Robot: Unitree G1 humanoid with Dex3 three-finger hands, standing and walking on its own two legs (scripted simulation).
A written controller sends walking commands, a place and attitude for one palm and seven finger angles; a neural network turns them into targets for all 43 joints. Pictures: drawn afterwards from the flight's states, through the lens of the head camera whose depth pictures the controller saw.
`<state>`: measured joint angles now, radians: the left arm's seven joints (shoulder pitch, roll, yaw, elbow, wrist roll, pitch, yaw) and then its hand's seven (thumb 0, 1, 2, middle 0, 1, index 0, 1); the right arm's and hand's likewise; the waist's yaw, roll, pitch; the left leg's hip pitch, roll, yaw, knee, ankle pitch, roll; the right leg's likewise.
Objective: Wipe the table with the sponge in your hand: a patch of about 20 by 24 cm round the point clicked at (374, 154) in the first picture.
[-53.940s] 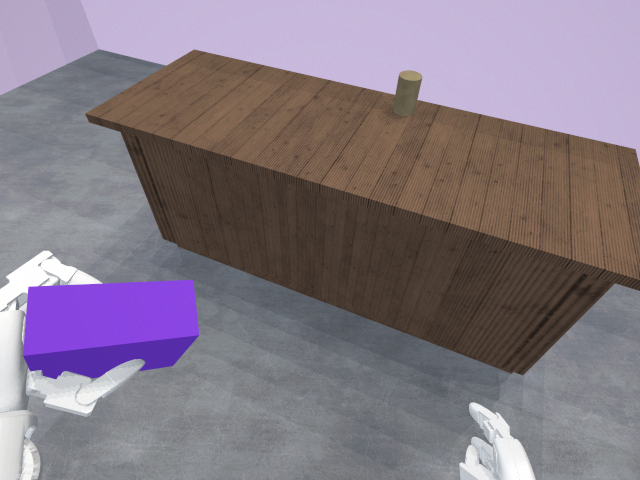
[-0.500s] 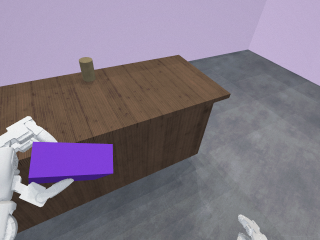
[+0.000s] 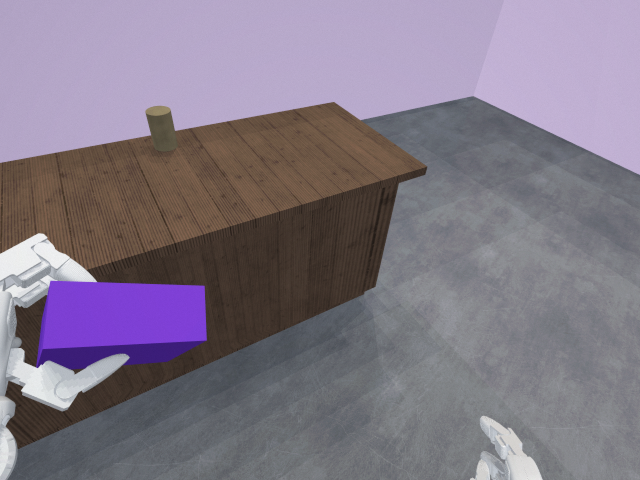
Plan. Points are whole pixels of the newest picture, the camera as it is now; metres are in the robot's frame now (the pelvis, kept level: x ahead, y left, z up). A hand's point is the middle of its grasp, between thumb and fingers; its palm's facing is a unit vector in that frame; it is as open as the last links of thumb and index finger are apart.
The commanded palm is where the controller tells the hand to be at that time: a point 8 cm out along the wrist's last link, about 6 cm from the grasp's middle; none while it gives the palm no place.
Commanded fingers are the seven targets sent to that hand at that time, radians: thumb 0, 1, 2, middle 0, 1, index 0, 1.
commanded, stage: stop stepping back and stand still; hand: left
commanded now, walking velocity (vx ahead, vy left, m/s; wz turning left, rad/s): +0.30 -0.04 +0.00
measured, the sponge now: (143, 328) +0.24 +0.19 +0.15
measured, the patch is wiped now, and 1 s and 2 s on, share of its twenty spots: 1.00 1.00 1.00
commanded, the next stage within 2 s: stand and wait in 0.44 s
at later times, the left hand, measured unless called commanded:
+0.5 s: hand (87, 343) +0.19 +0.21 +0.19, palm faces +0.40 -0.85 -0.36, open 9.7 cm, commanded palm +0.14 +0.25 +0.19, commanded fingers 0.00 0.10 1.30 -1.20 -1.60 -1.20 -1.60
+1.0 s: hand (67, 332) +0.21 +0.24 +0.17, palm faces +0.42 -0.84 -0.34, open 9.7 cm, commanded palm +0.16 +0.28 +0.19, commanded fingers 0.00 0.10 1.30 -1.20 -1.60 -1.20 -1.60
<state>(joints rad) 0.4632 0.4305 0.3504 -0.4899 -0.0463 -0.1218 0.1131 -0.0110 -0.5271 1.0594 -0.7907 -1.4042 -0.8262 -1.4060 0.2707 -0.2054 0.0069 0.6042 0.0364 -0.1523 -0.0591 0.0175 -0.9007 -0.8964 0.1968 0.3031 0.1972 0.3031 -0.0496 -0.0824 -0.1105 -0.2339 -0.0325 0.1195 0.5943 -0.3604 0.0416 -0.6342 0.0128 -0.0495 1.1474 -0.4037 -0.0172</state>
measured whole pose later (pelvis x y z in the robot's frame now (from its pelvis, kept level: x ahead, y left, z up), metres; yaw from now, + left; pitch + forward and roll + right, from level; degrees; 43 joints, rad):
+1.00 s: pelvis +0.01 -0.01 +0.02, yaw +2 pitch -1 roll -1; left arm 0.47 0.35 0.30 -0.46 -0.07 -0.09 0.15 -0.01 -0.52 1.06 -0.79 -1.41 -0.82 -1.41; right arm 0.18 -0.20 0.03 0.59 0.02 -0.08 -0.07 0.02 -0.90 -0.90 0.20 0.30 0.20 0.30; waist 0.01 0.00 -0.02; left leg -0.20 0.01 0.00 0.50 -0.29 0.01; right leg -0.21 0.00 -0.04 0.46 -0.24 0.00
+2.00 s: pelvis -0.01 +0.00 +0.02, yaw +1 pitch -1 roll -1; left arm 0.47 0.33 0.28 -0.42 -0.06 -0.10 0.15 -0.01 -0.52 1.06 -0.79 -1.41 -0.82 -1.41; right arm 0.19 -0.22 0.02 0.61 0.01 -0.07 -0.08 0.02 -0.90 -0.90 0.20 0.30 0.20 0.30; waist 0.01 0.02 -0.04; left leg -0.20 0.00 0.02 0.46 -0.25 0.02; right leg -0.20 -0.01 -0.03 0.40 -0.18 0.01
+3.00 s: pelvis +0.00 +0.00 +0.02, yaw +1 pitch -1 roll -1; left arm 0.48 0.33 0.28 -0.42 -0.06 -0.09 0.15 -0.01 -0.52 1.05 -0.79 -1.41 -0.82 -1.41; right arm 0.20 -0.22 0.02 0.60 0.01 -0.05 -0.08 0.02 -0.90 -0.90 0.20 0.30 0.20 0.30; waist 0.01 0.03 -0.04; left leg -0.19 0.00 0.02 0.45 -0.25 0.02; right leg -0.20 -0.01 -0.02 0.39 -0.19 0.01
